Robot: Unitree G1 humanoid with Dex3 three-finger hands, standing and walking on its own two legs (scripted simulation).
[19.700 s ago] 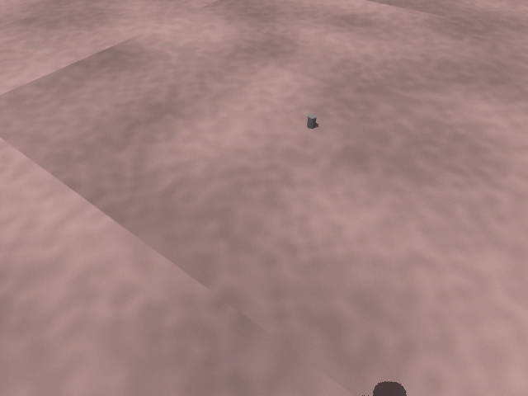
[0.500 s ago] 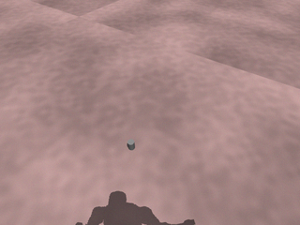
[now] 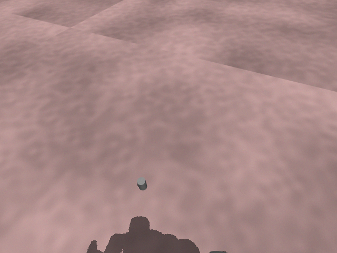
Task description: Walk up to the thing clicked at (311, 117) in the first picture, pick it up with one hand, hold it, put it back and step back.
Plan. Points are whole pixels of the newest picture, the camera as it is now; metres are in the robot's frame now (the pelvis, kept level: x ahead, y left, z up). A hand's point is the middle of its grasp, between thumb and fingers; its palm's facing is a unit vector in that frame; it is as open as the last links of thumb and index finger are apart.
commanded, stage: walk up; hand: left
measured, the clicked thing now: (142, 183) +0.63 +0.22 -0.71
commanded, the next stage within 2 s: stand in 1.80 s
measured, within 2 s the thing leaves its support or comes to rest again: neither
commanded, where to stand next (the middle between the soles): +0.24 -0.01 m, yaw -1 degrees
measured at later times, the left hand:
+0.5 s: hand (73, 241) +0.19 +0.29 -0.15, palm faces -0.05 -0.94 -0.33, open 7.4 cm
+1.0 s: hand (93, 205) +0.28 +0.25 -0.13, palm faces -0.04 -0.94 -0.34, open 7.4 cm
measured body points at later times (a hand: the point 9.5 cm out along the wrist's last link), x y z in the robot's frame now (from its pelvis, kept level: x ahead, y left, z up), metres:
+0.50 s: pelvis +0.14 +0.03 +0.01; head +0.17 +0.06 +0.45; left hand +0.19 +0.34 -0.13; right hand +0.23 -0.29 -0.08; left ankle +0.20 +0.13 -0.72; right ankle +0.13 -0.12 -0.67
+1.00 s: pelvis +0.17 +0.00 +0.02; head +0.19 +0.00 +0.47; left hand +0.28 +0.30 -0.10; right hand +0.25 -0.29 -0.12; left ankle +0.20 +0.13 -0.72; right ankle +0.20 -0.13 -0.72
